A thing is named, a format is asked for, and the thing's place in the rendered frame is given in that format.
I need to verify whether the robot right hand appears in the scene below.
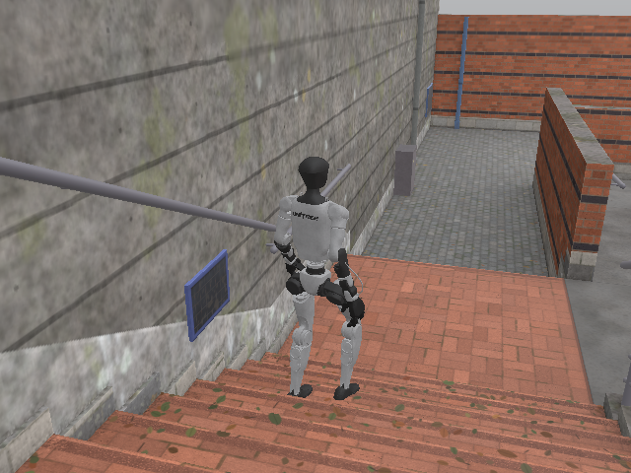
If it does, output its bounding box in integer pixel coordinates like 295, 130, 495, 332
341, 297, 365, 327

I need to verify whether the robot right upper arm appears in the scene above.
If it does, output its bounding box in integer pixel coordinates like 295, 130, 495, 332
327, 202, 349, 262

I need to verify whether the robot left upper arm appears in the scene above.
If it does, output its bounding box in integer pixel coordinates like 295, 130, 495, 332
274, 195, 298, 245

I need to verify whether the left robot shin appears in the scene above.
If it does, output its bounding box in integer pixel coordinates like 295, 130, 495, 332
290, 328, 312, 395

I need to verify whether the left robot forearm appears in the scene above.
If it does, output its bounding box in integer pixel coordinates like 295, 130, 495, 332
274, 240, 297, 265

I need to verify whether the left robot thigh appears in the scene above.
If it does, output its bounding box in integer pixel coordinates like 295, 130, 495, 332
286, 271, 315, 347

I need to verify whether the right robot forearm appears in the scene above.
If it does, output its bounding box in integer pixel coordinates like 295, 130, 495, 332
333, 248, 359, 302

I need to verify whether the robot left hand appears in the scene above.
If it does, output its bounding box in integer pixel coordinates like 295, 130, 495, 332
285, 258, 306, 276

